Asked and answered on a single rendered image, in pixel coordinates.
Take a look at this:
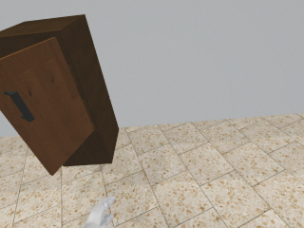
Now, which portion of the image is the robot left hand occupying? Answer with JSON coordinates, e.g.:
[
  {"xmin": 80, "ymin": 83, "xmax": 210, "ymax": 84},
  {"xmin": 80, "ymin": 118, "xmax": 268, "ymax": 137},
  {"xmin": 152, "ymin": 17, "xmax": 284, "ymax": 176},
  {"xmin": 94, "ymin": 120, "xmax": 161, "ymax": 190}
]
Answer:
[{"xmin": 85, "ymin": 196, "xmax": 116, "ymax": 228}]

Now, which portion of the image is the handle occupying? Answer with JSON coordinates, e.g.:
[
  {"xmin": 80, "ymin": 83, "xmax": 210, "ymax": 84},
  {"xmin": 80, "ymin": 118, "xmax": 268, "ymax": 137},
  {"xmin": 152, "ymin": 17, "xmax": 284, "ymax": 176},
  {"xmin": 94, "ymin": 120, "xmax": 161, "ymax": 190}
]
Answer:
[{"xmin": 3, "ymin": 90, "xmax": 35, "ymax": 123}]

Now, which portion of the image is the cupboard door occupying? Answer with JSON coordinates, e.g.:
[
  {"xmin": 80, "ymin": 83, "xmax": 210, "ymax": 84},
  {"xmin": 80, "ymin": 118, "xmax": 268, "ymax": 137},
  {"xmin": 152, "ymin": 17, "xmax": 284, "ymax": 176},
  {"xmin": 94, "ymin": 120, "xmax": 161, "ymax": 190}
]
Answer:
[{"xmin": 0, "ymin": 37, "xmax": 94, "ymax": 176}]

